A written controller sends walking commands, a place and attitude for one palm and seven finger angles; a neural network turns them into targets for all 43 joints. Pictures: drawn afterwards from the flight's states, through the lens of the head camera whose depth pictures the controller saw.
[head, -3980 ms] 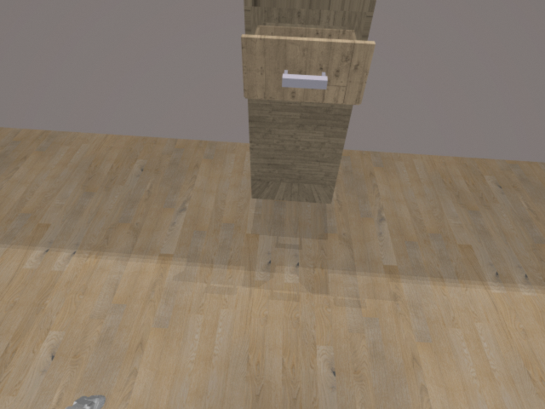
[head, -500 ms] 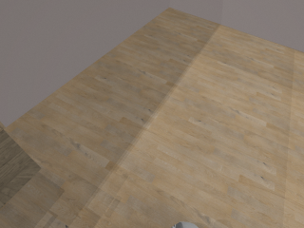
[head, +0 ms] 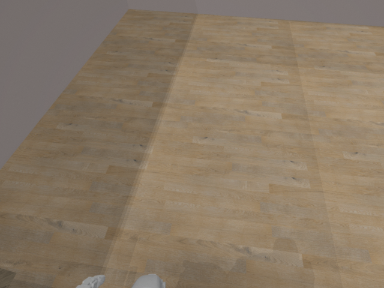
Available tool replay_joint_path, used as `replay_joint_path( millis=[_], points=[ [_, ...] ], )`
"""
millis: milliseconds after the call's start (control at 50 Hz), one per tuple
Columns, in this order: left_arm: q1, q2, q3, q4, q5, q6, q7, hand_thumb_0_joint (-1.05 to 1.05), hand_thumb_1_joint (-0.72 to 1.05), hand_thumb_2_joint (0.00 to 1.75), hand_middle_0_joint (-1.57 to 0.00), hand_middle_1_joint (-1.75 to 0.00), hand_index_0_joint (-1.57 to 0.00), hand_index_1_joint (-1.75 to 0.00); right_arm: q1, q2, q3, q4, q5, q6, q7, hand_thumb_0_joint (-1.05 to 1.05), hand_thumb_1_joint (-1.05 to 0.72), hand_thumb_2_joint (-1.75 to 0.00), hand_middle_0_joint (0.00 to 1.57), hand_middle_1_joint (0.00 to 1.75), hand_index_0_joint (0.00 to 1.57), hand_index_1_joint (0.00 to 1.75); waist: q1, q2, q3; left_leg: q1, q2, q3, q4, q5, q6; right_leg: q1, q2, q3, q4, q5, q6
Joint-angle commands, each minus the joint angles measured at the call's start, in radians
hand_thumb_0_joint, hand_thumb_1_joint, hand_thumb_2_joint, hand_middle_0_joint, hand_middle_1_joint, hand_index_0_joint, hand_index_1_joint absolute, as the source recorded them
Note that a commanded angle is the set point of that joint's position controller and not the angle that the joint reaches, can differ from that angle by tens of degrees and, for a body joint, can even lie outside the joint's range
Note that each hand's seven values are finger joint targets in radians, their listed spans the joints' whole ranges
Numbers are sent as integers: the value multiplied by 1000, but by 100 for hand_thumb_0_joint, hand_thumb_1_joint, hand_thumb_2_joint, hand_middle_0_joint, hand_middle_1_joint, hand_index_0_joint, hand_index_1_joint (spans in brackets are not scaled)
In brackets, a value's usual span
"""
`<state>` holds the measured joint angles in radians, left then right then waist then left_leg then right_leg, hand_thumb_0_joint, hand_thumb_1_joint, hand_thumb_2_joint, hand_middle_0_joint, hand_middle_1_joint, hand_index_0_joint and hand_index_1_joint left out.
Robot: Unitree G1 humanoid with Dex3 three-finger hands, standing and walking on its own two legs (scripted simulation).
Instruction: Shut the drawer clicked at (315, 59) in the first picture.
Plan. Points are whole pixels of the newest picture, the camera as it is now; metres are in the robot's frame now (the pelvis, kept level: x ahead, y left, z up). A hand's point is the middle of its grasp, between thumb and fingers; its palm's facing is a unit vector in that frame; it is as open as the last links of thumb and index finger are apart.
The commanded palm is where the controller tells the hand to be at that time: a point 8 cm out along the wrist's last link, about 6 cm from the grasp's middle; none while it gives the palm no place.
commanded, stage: walk to a spot facing it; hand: left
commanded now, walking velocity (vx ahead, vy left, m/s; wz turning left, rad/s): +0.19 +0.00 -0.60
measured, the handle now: out of the picture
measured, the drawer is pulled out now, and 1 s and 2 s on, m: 0.24 0.24 0.24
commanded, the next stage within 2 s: turn to face it in 0.78 s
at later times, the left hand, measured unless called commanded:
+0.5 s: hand (108, 282) +0.15 +0.22 -0.17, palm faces -0.27 -0.95 -0.17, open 7.4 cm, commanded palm none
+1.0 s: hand (153, 252) +0.22 +0.12 -0.16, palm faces -0.48 -0.85 -0.20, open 7.4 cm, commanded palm none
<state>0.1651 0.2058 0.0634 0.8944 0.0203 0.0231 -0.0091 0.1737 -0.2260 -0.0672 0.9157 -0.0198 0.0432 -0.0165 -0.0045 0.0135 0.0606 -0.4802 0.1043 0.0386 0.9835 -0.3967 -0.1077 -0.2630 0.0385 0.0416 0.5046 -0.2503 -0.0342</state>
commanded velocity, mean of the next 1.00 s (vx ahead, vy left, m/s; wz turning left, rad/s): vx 0.07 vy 0.00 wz -0.38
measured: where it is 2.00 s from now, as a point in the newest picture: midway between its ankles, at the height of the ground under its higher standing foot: outside the picture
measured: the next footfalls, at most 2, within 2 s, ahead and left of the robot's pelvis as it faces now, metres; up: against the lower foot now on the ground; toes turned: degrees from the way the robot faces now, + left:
left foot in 0.14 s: +0.07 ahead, +0.13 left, +0.00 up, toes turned -1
right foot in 0.66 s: +0.04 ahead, -0.11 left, +0.00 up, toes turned -31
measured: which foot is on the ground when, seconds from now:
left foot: up 0.00-0.12, down 0.14-0.66, up 0.68-1.00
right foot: down 0.00-0.14, up 0.16-0.64, down 0.66-1.00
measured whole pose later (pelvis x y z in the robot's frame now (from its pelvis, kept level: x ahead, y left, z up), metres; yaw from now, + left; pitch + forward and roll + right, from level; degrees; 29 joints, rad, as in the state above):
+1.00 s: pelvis +0.08 -0.01 +0.00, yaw -32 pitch +0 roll -1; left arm 0.25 0.17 0.05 0.98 0.03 -0.02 0.00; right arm 0.19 -0.22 -0.06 0.96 -0.02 0.01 0.00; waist 0.00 0.02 0.02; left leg -0.49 0.11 0.05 0.86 -0.32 -0.09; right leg -0.15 0.04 0.00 0.41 -0.25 -0.04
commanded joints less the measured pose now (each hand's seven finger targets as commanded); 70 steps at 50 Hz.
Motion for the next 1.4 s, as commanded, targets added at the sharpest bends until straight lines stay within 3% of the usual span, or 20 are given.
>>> replay_joint_path(
  millis=[0, 80, 100, 120, 140, 200, 280, 560, 600, 620, 640, 680, 700, 760, 940, 1020, 1060, 1100, 1200, 1380],
  points=[
    [57, 213, 61, -63, 4, -13, 14, 0, 90, 90, -20, -30, -20, -30, -37, -81, -11, -113, 0, -36, 3, 0, -90, -90, 20, 30, 20, 30, 44, -179, -94, 6, -34, 8, -146, -35, 14, 110, -248, 319, -178, 119, -159],
    [0, 211, 62, -79, -3, -1, 9, 0, 90, 90, -20, -30, -20, -30, 68, -79, -7, -93, 7, -53, -7, 0, -90, -90, 20, 30, 20, 30, -13, -183, -74, 272, -83, 29, -468, 80, 41, -57, -180, 338, -108, 37, -100],
    [-12, 172, 52, -89, -6, 4, 8, 0, 90, 90, -20, -30, -20, -30, 133, -107, -10, -77, 8, -60, -14, 0, -90, -90, 20, 30, 20, 30, -46, -80, -80, 413, -30, -11, -601, 110, 54, -163, -117, 287, -14, -33, -52],
    [8, 99, 41, -112, -14, 10, -1, 0, 90, 90, -20, -30, -20, -30, 185, -207, -26, -71, -7, -66, -18, 0, -90, -90, 20, 30, 20, 30, -61, 219, -99, 511, 220, -294, -734, -12, 122, -329, 28, 142, 222, -231, 11],
    [8, 100, 44, -133, -5, 5, -6, 0, 90, 90, -20, -30, -20, -30, 190, -261, -31, -90, -9, -56, -18, 0, -90, -90, 20, 30, 20, 30, -53, 277, -58, 422, 399, -449, -796, -49, 214, -390, 25, 9, 444, -360, 52],
    [39, 136, 64, -67, 11, 14, -25, 0, 90, 90, -20, -30, -20, -30, 39, -142, 5, -113, -6, -66, -22, 0, -90, -90, 20, 30, 20, 30, 10, 133, 24, 248, 275, -225, -791, 66, 181, -327, -63, 11, 661, -171, 70],
    [83, 87, 51, -34, 3, 29, -25, 0, 90, 90, -20, -30, -20, -30, 98, -111, 8, -79, 2, -76, -29, 0, -90, -90, 20, 30, 20, 30, 10, 152, -44, 382, 205, 3, -693, 517, 179, -325, -69, -23, 702, -85, 103],
    [-63, 44, 31, -64, 3, 8, -18, 0, 90, 90, -20, -30, -20, -30, 180, -146, -44, 15, -8, -56, -9, 0, -90, -90, 20, 30, 20, 30, -35, 200, -64, 427, 293, 163, -514, 668, 191, -119, -70, -157, 175, -135, 56],
    [67, 95, 39, -31, 7, -13, -11, 0, 90, 90, -20, -30, -20, -30, 178, -140, -42, 6, 3, -55, 2, 0, -90, -90, 20, 30, 20, 30, 40, 88, -148, 320, 266, 231, -280, 576, 115, 152, -70, -149, -63, 49, 18],
    [175, 214, 63, -2, 14, -30, 1, 0, 90, 90, -20, -30, -20, -30, 171, -77, -24, -31, 11, -53, 13, 0, -90, -90, 20, 30, 20, 30, 91, -220, -217, 19, 159, 269, -33, 128, 54, 420, -303, 166, -137, 202, -74],
    [235, 295, 76, 16, -10, -26, 12, 0, 90, 90, -20, -30, -20, -30, 95, -59, -9, -83, 4, -43, 9, 0, -90, -90, 20, 30, 20, 30, 114, -322, -210, -185, 41, 153, 184, -269, 17, 433, -468, 396, -154, 454, -178],
    [149, 247, 76, -6, -15, -19, 24, 0, 90, 90, -20, -30, -20, -30, 8, -79, -18, -90, 4, -34, 1, 0, -90, -90, 20, 30, 20, 30, 91, -244, -111, -218, 67, -3, 258, -148, 32, 269, -401, 370, -231, 136, -180],
    [81, 194, 62, -23, -15, -19, 25, 0, 90, 90, -20, -30, -20, -30, -2, -91, -22, -69, -2, -33, 6, 0, -90, -90, 20, 30, 20, 30, 65, -137, -53, -195, 86, -11, 231, -47, 30, 189, -346, 286, -242, 50, -163],
    [25, 160, 43, -37, -5, -40, 19, 0, 90, 90, -20, -30, -20, -30, 84, -73, -22, -21, -13, -27, 14, 0, -90, -90, 20, 30, 20, 30, -1, -139, -25, -100, 65, 18, 144, 68, 11, 69, -259, 156, -261, 83, -122],
    [120, 121, 20, 37, 5, -66, 27, 0, 90, 90, -20, -30, -20, -30, 12, -29, 10, -19, 1, -51, 15, 0, -90, -90, 20, 30, 20, 30, 17, -135, -67, -18, -3, 26, -169, 74, 28, 160, -255, 128, -214, 360, -143],
    [110, 102, 2, 87, -6, -61, 39, 0, 90, 90, -20, -30, -20, -30, 83, -16, 28, 51, 8, -68, 8, 0, -90, -90, 20, 30, 20, 30, -9, -105, -59, 268, -54, 37, -502, 284, 54, 92, -206, 29, -128, 329, -61],
    [174, 58, -1, 99, -11, -44, 43, 0, 90, 90, -20, -30, -20, -30, 148, -119, 11, 69, 0, -77, 6, 0, -90, -90, 20, 30, 20, 30, -7, 112, -96, 400, 102, -149, -545, 610, 128, -10, -128, -48, 58, 73, 15],
    [181, 36, -9, 97, -10, -24, 47, 0, 90, 90, -20, -30, -20, -30, 139, -172, -1, 62, -5, -53, -5, 0, -90, -90, 20, 30, 20, 30, -11, 333, -77, 331, 261, -402, -695, 522, 264, -100, -59, -95, 318, -366, 69],
    [91, 52, 17, 78, -2, -16, 29, 0, 90, 90, -20, -30, -20, -30, 67, -129, -7, 28, -1, -46, -10, 0, -90, -90, 20, 30, 20, 30, -2, 99, -78, 281, 157, -310, -711, 369, 274, -197, -101, -38, 529, -213, 79],
    [43, 50, 34, 2, -5, 2, 36, 0, 90, 90, -20, -30, -20, -30, 77, -165, -45, -7, -7, -26, 2, 0, -90, -90, 20, 30, 20, 30, -21, 142, -99, 231, 114, -399, -717, 200, 279, -169, -72, -38, 386, -186, 92]
  ],
)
